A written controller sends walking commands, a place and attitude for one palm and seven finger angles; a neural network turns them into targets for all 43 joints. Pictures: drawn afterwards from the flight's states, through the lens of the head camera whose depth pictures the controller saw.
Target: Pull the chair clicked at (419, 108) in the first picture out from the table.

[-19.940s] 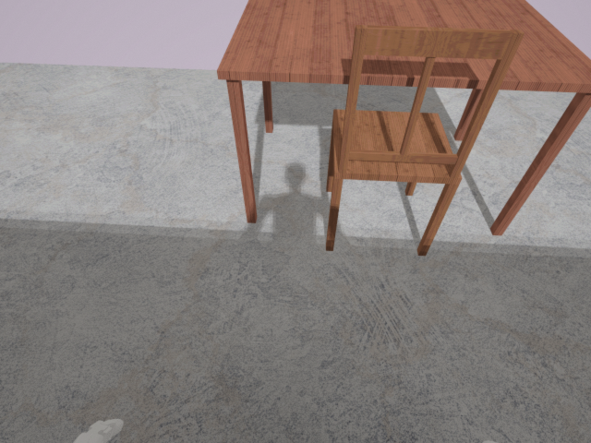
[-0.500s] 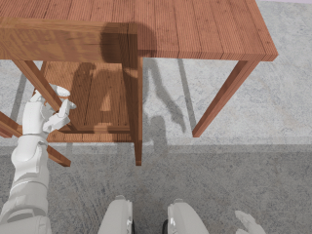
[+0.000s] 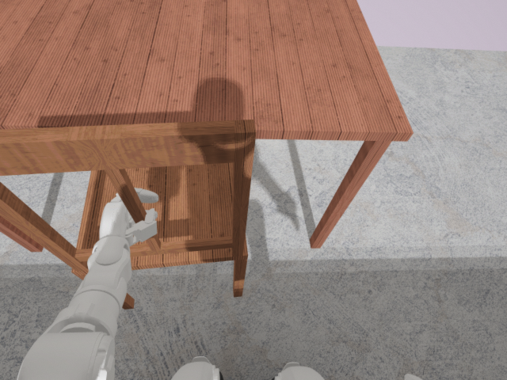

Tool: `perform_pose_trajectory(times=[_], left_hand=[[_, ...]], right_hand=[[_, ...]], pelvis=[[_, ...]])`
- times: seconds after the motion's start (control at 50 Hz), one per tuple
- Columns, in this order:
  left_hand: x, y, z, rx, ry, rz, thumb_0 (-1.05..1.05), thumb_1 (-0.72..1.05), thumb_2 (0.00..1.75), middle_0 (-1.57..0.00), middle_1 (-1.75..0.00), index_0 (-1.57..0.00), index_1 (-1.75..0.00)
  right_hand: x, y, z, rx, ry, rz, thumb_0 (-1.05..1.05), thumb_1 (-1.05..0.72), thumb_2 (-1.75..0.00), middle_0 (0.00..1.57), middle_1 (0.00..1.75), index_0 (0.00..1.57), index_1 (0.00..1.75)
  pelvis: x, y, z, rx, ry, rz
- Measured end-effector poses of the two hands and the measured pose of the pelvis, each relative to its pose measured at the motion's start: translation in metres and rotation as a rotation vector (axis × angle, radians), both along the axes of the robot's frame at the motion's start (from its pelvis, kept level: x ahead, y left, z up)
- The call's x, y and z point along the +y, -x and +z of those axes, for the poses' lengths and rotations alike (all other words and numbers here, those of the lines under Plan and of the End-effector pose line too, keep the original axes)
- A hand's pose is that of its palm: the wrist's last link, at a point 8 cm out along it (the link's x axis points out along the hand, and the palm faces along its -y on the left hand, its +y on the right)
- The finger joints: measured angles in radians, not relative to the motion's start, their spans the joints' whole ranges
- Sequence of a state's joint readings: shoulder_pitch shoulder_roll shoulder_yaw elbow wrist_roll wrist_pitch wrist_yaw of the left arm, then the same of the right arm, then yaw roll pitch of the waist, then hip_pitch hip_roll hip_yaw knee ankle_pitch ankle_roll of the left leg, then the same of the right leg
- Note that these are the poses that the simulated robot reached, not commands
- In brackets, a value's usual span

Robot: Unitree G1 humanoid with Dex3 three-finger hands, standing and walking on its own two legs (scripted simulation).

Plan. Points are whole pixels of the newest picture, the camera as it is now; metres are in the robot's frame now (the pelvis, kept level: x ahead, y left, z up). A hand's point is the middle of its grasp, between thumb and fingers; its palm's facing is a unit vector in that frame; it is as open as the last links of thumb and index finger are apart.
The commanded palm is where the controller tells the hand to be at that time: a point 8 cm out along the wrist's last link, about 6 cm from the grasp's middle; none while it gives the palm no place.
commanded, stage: step backward, pulling the chair out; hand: left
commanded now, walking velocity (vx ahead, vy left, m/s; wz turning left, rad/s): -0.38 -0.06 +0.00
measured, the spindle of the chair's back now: (139, 214) +0.40 +0.20 -0.06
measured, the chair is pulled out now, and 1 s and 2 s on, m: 0.07 0.26 0.41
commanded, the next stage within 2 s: none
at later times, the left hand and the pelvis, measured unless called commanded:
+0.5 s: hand (181, 287) +0.27 +0.11 -0.05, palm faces +0.05 -0.99 -0.16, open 5.2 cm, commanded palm +0.27 +0.17 -0.05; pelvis -0.07 -0.01 +0.01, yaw +3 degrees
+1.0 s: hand (173, 332) +0.20 +0.12 -0.05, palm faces +0.09 -0.98 -0.18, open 5.3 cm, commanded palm +0.20 +0.17 -0.05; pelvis -0.14 -0.02 +0.02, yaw +3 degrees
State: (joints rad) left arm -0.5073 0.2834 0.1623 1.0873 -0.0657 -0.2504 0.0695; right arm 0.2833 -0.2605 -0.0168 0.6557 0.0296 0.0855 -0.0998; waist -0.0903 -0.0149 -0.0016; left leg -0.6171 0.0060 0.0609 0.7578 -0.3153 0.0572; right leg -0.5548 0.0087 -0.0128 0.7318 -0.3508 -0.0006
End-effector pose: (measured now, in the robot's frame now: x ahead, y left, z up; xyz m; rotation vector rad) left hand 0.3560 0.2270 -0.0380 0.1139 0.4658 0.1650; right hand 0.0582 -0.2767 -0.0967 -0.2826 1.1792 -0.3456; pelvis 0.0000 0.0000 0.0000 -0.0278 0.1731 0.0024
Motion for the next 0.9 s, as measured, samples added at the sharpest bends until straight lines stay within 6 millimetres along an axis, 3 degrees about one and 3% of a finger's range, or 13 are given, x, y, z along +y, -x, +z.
perform_pose_trajectory(times=[0.22,0.32,0.4,0.52,0.62,0.76,0.9], left_hand=[[-0.036,0.053,0.002,0.027,-0.022,-0.012,0.02,0.72,0.77,-0.34,-1.16,-0.49,-1.45],[-0.052,0.076,0.003,0.046,-0.019,-0.002,0.02,0.72,0.77,-0.33,-1.16,-0.5,-1.45],[-0.061,0.093,0.005,0.079,-0.008,-0.009,0.03,0.71,0.76,-0.31,-1.14,-0.5,-1.45],[-0.063,0.112,0.006,0.087,-0.005,-0.082,0.03,0.7,0.76,-0.29,-1.16,-0.5,-1.45],[-0.06,0.126,0.005,0.072,-0.008,-0.115,0.02,0.7,0.77,-0.28,-1.2,-0.5,-1.45],[-0.058,0.142,0.005,0.064,-0.033,-0.079,0.03,0.67,0.81,-0.31,-1.21,-0.5,-1.45],[-0.062,0.163,0.006,0.084,-0.036,-0.014,0.04,0.66,0.83,-0.33,-1.19,-0.5,-1.45]], right_hand=[[0.005,0.043,-0.021,0.024,-0.109,-0.023,0.01,-0.91,-0.9,0.21,0.3,0.2,0.3],[-0.008,0.05,-0.019,-0.017,-0.1,-0.018,0.01,-0.91,-0.9,0.21,0.3,0.2,0.3],[-0.021,0.053,-0.011,-0.04,-0.061,-0.008,0.01,-0.91,-0.9,0.21,0.3,0.2,0.3],[-0.025,0.055,0.0,-0.076,0.018,0.023,0.01,-0.91,-0.9,0.2,0.3,0.2,0.3],[-0.005,0.054,0.002,-0.121,-0.007,0.054,0.01,-0.91,-0.9,0.2,0.3,0.2,0.3],[0.023,0.063,-0.016,-0.157,-0.13,0.087,0.01,-0.91,-0.9,0.2,0.3,0.2,0.3],[0.006,0.097,-0.023,-0.094,-0.14,0.071,0.01,-0.9,-0.9,0.21,0.3,0.2,0.3]], pelvis=[[-0.023,0.033,0.006,-0.062,0.003,-0.015],[-0.031,0.047,0.008,-0.096,-0.007,0.001],[-0.026,0.057,0.013,-0.117,-0.019,0.012],[-0.009,0.073,0.014,-0.125,-0.022,0.04],[-0.007,0.088,0.012,-0.14,-0.027,0.008],[-0.025,0.109,0.006,-0.172,-0.011,-0.012],[-0.033,0.13,0.009,-0.151,-0.045,0.014]])
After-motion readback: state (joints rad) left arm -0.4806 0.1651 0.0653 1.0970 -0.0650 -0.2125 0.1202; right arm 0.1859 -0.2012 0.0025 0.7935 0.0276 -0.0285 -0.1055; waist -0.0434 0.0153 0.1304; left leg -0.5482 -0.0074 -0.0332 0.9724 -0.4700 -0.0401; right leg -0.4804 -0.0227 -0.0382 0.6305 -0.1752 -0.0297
